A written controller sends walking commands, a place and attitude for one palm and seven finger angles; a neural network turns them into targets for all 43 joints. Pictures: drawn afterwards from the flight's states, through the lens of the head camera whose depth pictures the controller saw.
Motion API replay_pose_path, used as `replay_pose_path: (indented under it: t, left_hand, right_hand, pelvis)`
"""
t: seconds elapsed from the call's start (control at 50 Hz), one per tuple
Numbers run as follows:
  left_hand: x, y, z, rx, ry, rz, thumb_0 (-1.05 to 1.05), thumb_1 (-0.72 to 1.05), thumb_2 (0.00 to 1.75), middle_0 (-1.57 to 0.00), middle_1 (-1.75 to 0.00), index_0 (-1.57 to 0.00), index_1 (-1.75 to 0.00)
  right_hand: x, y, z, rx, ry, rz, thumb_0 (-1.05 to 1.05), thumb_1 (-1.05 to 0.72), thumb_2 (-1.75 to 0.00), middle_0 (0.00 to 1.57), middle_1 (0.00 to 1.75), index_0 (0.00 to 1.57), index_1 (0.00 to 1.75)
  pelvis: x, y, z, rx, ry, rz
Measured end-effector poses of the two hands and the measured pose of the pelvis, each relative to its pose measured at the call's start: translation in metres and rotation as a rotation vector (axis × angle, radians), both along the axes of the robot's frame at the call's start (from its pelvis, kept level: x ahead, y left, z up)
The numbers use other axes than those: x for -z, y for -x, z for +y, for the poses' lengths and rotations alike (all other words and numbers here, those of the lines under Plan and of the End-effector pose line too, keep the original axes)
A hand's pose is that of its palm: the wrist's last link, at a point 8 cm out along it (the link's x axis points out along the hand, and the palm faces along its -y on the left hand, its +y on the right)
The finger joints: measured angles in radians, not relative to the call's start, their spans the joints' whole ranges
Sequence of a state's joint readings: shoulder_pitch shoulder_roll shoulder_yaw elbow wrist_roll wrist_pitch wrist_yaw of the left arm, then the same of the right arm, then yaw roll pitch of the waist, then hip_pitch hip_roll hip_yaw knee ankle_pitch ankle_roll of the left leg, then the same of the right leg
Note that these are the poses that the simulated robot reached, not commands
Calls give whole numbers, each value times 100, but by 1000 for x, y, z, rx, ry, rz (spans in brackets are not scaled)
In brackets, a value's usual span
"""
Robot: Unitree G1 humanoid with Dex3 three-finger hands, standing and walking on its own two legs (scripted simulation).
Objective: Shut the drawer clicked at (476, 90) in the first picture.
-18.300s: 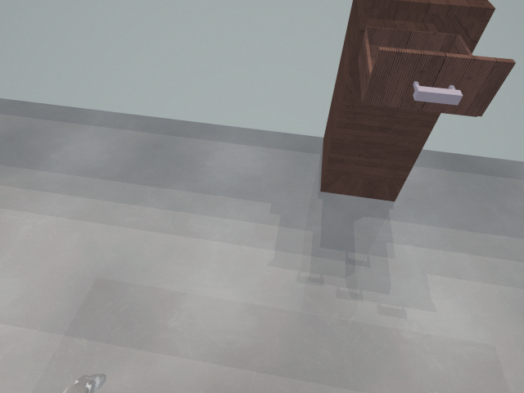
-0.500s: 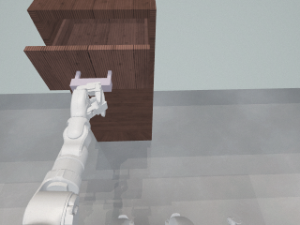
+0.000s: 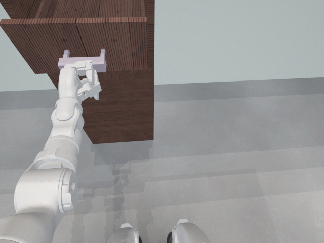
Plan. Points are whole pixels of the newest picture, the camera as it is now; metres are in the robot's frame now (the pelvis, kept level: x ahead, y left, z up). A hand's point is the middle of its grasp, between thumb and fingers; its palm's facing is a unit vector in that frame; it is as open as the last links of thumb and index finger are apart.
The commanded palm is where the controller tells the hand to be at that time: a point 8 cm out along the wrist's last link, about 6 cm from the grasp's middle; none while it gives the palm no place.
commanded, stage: push the drawer shut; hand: left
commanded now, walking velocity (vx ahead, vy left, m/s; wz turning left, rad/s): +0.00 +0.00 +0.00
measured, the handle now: (84, 58) +0.57 +0.16 +0.08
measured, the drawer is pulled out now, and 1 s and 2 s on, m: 0.09 0.00 0.00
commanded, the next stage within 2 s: pull the fist back off the drawer in 1.12 s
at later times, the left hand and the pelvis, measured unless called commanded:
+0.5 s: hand (96, 67) +0.54 +0.13 +0.08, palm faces +0.02 -1.00 -0.03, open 3.3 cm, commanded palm +0.54 +0.18 +0.09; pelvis +0.01 +0.01 -0.01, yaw -1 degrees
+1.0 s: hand (97, 56) +0.59 +0.13 +0.08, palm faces +0.04 -1.00 -0.03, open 3.4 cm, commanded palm +0.60 +0.17 +0.09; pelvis +0.00 +0.02 -0.02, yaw -1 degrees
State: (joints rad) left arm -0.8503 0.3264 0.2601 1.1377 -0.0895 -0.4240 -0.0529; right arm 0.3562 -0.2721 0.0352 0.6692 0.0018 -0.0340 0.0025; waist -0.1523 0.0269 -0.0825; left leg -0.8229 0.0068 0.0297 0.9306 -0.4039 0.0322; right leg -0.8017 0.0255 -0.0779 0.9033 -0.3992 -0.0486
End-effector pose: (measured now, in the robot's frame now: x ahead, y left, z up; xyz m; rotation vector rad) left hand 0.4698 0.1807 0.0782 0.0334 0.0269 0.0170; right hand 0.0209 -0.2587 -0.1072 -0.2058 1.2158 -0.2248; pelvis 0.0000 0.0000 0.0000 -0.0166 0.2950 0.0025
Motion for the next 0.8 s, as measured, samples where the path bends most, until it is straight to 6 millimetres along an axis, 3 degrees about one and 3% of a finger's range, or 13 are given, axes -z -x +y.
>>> replay_pose_path:
  t: [0.28, 0.8]
  left_hand:
    - [-3, -31, 0, -5, 7, 6, 6, 75, 91, -140, -160, -140, -160]
    - [-6, -82, 0, -25, 9, 7, 10, 73, 91, -140, -160, -140, -160]
  right_hand:
    - [-1, 35, 10, 49, -7, 103, 1, -91, -90, 20, 30, 20, 30]
    - [-5, 72, 27, 74, 14, 247, 1, -91, -90, 20, 30, 20, 30]
  pelvis:
    - [3, -6, 6, 12, 11, 40]
    - [13, -7, 19, 1, 38, 120]
